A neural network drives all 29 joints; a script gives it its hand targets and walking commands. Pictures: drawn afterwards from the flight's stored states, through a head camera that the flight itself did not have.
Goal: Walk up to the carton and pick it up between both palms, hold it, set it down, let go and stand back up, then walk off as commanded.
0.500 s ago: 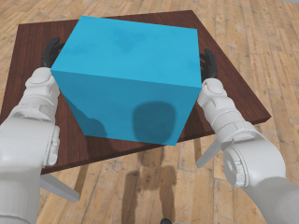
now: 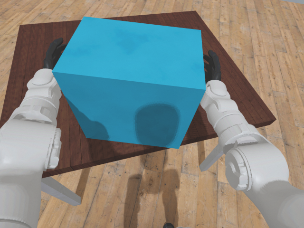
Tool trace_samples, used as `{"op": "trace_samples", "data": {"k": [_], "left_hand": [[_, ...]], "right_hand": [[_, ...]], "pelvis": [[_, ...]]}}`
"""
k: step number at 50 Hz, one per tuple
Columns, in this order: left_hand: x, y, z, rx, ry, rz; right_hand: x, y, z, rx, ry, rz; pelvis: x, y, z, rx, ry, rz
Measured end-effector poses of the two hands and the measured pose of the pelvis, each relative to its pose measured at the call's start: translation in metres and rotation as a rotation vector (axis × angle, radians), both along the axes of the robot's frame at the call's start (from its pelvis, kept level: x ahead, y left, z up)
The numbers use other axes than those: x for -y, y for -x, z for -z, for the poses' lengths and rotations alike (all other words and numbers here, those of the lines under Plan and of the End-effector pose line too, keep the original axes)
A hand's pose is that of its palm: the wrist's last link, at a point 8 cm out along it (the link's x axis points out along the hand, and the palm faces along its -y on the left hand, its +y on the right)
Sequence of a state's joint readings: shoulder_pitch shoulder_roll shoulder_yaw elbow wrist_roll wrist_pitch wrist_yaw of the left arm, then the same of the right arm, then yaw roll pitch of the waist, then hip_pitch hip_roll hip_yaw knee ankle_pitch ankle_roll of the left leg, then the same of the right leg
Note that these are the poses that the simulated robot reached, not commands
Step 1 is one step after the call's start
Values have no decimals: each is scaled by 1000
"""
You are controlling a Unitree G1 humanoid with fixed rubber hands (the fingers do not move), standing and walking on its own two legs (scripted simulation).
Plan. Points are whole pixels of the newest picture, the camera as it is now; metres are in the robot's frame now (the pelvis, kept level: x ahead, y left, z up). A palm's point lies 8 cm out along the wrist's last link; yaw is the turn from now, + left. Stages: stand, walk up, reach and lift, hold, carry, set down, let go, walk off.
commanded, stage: reach and lift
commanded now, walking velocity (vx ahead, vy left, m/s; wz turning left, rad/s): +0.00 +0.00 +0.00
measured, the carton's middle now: (136, 90) +0.47 +0.01 +0.07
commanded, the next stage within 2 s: none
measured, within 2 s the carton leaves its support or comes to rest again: leaves its support in 0.54 s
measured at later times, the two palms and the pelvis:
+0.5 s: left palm (58, 69) +0.49 +0.20 +0.14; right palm (213, 81) +0.43 -0.19 +0.12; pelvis +0.00 +0.00 +0.00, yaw +0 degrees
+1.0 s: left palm (60, 72) +0.44 +0.17 +0.17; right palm (228, 84) +0.40 -0.21 +0.14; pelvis +0.00 -0.03 +0.01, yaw +1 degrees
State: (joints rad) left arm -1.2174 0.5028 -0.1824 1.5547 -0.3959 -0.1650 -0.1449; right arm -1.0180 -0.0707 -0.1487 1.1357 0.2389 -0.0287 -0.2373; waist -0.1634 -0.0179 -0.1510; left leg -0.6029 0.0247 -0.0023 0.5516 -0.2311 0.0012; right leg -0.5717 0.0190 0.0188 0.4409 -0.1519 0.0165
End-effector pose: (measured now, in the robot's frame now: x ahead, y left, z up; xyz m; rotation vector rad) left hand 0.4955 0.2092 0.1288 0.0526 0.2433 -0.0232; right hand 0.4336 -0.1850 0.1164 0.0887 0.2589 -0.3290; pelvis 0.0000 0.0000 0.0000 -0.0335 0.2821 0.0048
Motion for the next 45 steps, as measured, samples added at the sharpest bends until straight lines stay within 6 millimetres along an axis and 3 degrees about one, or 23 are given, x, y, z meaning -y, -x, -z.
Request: {"op": "trace_samples", "data": {"k": [15,26,36,45], "left_hand": [[2,1,-1,8,-25,14],[14,7,-11,34,-47,44],[35,27,-22,40,-39,89],[38,47,-36,63,-44,64]], "right_hand": [[0,-1,0,1,4,8],[5,3,-3,24,3,25],[20,23,-2,29,-10,16],[24,32,-15,60,-38,-9]], "pelvis": [[0,0,0,1,0,0],[4,-4,-2,30,-6,-2],[16,-11,-8,122,-23,-4],[26,-7,-11,216,-38,-5]]}}
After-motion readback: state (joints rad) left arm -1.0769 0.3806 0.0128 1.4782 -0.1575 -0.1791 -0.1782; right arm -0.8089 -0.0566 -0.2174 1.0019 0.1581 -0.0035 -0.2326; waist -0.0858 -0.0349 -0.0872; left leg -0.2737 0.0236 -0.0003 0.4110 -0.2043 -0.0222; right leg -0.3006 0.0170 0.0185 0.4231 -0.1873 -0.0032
